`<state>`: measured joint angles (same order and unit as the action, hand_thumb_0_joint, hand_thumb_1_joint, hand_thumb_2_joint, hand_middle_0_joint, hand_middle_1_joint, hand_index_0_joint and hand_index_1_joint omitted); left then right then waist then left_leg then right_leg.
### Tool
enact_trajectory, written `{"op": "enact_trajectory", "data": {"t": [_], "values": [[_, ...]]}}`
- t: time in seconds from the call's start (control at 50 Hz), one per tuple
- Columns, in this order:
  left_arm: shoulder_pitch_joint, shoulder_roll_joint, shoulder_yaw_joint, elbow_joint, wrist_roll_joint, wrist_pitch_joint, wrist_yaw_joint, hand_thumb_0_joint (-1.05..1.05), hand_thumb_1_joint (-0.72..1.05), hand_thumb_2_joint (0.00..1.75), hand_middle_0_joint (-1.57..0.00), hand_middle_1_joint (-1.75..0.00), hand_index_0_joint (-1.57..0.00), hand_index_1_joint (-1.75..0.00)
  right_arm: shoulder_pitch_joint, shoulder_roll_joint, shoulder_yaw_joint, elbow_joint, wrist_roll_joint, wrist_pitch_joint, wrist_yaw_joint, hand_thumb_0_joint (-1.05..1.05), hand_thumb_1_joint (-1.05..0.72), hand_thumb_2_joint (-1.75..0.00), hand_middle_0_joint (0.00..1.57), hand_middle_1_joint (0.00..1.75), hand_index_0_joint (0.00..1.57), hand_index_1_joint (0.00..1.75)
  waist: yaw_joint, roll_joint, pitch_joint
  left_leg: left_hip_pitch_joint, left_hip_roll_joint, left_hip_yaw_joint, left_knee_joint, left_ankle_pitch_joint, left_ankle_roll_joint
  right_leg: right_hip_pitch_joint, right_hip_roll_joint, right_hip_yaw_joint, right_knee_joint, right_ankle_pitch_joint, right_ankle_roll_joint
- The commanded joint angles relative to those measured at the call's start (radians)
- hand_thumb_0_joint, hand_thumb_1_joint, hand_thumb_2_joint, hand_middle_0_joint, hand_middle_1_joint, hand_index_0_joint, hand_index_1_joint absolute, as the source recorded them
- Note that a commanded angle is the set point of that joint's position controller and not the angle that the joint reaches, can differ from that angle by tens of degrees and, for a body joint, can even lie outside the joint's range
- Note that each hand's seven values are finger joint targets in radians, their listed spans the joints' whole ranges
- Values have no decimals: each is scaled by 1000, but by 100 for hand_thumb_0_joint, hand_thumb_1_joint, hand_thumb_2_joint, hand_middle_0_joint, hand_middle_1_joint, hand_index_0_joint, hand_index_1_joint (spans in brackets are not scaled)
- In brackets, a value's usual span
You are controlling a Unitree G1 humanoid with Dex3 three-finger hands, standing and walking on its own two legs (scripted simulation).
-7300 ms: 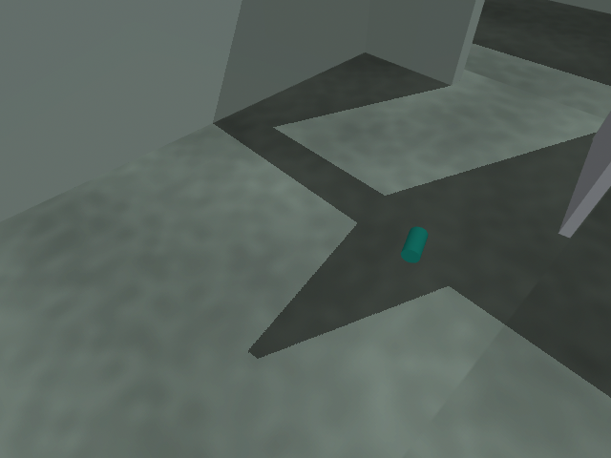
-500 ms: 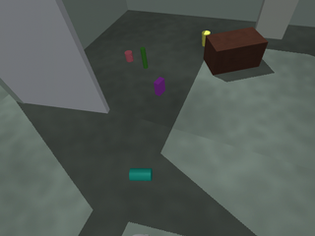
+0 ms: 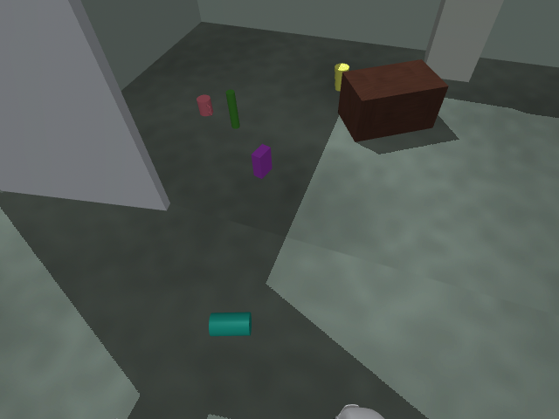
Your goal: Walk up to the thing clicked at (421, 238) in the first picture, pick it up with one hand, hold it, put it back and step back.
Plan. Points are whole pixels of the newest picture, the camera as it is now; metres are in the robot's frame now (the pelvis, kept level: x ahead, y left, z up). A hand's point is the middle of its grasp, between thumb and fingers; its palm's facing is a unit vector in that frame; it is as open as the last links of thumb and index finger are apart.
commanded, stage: walk up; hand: left
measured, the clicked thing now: (230, 324) +0.53 +0.21 -0.71
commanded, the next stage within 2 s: stand in 1.28 s
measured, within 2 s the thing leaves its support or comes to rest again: neither
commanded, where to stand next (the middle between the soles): +0.09 +0.01 m, yaw -2 degrees
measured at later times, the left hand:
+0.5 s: hand out of the picture +0.13 +0.31 -0.15, palm faces -0.10 -0.93 -0.35, open 7.4 cm
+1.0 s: hand (142, 392) +0.20 +0.25 -0.12, palm faces -0.09 -0.94 -0.32, open 7.4 cm
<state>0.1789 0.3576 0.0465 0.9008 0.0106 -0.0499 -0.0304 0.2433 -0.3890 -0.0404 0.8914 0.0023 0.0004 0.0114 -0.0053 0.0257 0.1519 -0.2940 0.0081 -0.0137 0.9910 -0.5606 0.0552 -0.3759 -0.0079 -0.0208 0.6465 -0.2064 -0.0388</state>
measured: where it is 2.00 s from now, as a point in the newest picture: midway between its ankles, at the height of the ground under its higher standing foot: outside the picture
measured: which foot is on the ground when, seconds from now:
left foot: up 0.00-0.20, down 0.22-1.00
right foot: down 0.00-0.22, up 0.24-0.50, down 0.52-1.00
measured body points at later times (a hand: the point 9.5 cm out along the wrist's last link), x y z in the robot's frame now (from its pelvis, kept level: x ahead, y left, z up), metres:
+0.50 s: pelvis +0.06 +0.04 +0.01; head +0.09 +0.06 +0.46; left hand +0.13 +0.36 -0.13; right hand +0.08 -0.28 -0.10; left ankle +0.08 +0.14 -0.72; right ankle +0.08 -0.11 -0.71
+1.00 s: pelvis +0.07 +0.01 +0.03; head +0.08 +0.01 +0.48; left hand +0.21 +0.29 -0.10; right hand +0.14 -0.31 -0.10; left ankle +0.08 +0.14 -0.72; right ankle +0.08 -0.11 -0.72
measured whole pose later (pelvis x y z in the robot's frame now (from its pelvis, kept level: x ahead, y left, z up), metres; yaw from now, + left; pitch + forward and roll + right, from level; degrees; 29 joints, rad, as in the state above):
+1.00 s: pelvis +0.07 +0.01 +0.03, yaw -4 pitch -3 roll +0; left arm 0.06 0.34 0.00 1.10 0.00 -0.01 -0.02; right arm 0.09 -0.37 -0.01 1.10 -0.01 -0.03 0.01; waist -0.01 0.00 0.04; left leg -0.14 0.05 0.08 0.43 -0.24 -0.02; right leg -0.17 0.00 0.01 0.43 -0.22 -0.01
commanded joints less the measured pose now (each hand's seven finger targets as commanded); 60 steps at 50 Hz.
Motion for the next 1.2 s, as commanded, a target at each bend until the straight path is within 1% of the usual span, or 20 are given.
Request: {"op": "enact_trajectory", "data": {"t": [0.0,0.08,0.16,0.18,0.2,0.22,0.24,0.26,0.3,0.38,0.46,0.48,0.52,0.56,0.6,0.66,0.74,0.86,1.04,1.18], "values": [[76,334,87,-67,7,-19,24,0,90,90,-20,-30,-20,-30,76,-259,-77,-47,-14,-39,5,0,-90,-90,20,30,20,30,26,-144,-80,-273,58,-28,45,12,-5,131,-297,482,-409,-622,-204],[30,291,76,-79,22,-5,18,0,90,90,-20,-30,-20,-30,144,-182,-64,-7,-30,-37,24,0,-90,-90,20,30,20,30,2,-235,-106,-32,10,80,-156,133,-33,-52,-169,240,-383,-370,-149],[-55,231,51,-75,10,29,22,0,90,90,-20,-30,-20,-30,197,-176,-76,43,-36,-47,6,0,-90,-90,20,30,20,30,-62,-141,-121,231,-10,63,-391,250,-43,-259,-122,175,-188,-483,-77],[-33,174,32,-74,3,38,24,0,90,90,-20,-30,-20,-30,200,-204,-77,46,-46,-55,-5,0,-90,-90,20,30,20,30,-62,6,-86,200,44,-50,-539,107,-33,-297,-50,154,-25,-488,-60],[-4,113,10,-75,-8,42,25,0,90,90,-20,-30,-20,-30,153,-268,-79,22,-58,-69,-18,0,-90,-90,20,30,20,30,-38,192,-54,78,278,-439,-778,-151,7,-297,56,113,185,-328,-5],[15,202,34,-36,-8,46,36,0,90,90,-20,-30,-20,-30,32,-327,-80,-21,-42,-75,-23,0,-90,-90,20,30,20,30,-15,99,13,-105,382,-573,-867,-277,73,-207,19,186,238,-270,17],[16,251,47,-10,-9,44,38,0,90,90,-20,-30,-20,-30,-39,-306,-73,-29,-35,-78,-25,0,-90,-90,20,30,20,30,3,45,38,-136,360,-520,-833,-205,104,-150,-11,202,271,-245,19],[57,241,41,19,-11,43,34,0,90,90,-20,-30,-20,-30,-90,-278,-65,-29,-35,-83,-26,0,-90,-90,20,30,20,30,32,42,-3,-81,316,-422,-785,-101,111,-130,-18,193,278,-214,22],[92,248,43,71,-12,44,29,0,90,90,-20,-30,-20,-30,-71,-261,-58,-16,-33,-91,-28,0,-90,-90,20,30,20,30,27,102,-55,-5,260,-284,-732,62,74,-97,-11,178,248,-188,25],[3,226,32,60,-6,41,25,0,90,90,-20,-30,-20,-30,-7,-252,-59,22,-32,-88,-28,0,-90,-90,20,30,20,30,-13,125,-104,136,250,-186,-632,461,70,-64,-13,111,111,-215,26],[-1,193,20,74,-8,27,35,0,90,90,-20,-30,-20,-30,-2,-245,-50,38,-14,-73,-34,0,-90,-90,20,30,20,30,-5,140,-176,192,233,-100,-487,910,82,72,-13,20,-88,-118,6],[11,188,18,88,-6,21,38,0,90,90,-20,-30,-20,-30,-13,-245,-49,40,-6,-66,-34,0,-90,-90,20,30,20,30,9,115,-192,170,213,-71,-448,919,59,143,-14,20,-201,33,-2],[23,254,31,91,4,7,42,0,90,90,-20,-30,-20,-30,-15,-206,-34,30,13,-63,-35,0,-90,-90,20,30,20,30,6,4,-281,83,141,-20,-373,793,-7,320,-105,154,-154,407,-47],[-52,272,25,73,-12,15,34,0,90,90,-20,-30,-20,-30,-9,-180,-29,56,8,-62,-39,0,-90,-90,20,30,20,30,-19,-82,-277,100,82,10,-448,442,-27,243,-172,206,-108,315,-87],[-87,239,10,72,-13,21,30,0,90,90,-20,-30,-20,-30,-70,-224,-39,74,-1,-63,-34,0,-90,-90,20,30,20,30,-9,-41,-216,105,118,-35,-517,373,3,159,-110,132,-97,191,-47],[-85,216,4,97,-8,22,29,0,90,90,-20,-30,-20,-30,-109,-223,-27,91,-5,-66,-27,0,-90,-90,20,30,20,30,4,-39,-188,94,179,-80,-565,411,34,166,-78,107,-129,126,-18],[-126,233,7,117,-9,10,31,0,90,90,-20,-30,-20,-30,-135,-193,-13,118,-2,-61,-21,0,-90,-90,20,30,20,30,-8,-65,-166,92,102,10,-531,442,-18,202,-123,162,-213,227,-37],[-177,218,4,131,-5,13,30,0,90,90,-20,-30,-20,-30,-165,-187,-11,148,-10,-54,-14,0,-90,-90,20,30,20,30,-12,-76,-173,156,113,12,-603,392,-22,189,-115,155,-298,100,-15],[-179,205,6,149,-3,16,25,0,90,90,-20,-30,-20,-30,-184,-184,-8,164,-18,-56,-13,0,-90,-90,20,30,20,30,-3,-35,-166,181,122,11,-667,379,-31,200,-105,149,-346,59,-2],[-162,199,6,160,-4,17,25,0,90,90,-20,-30,-20,-30,-177,-189,-9,170,-14,-56,-17,0,-90,-90,20,30,20,30,-4,-23,-187,206,130,8,-677,432,-29,226,-99,135,-337,143,2]]}}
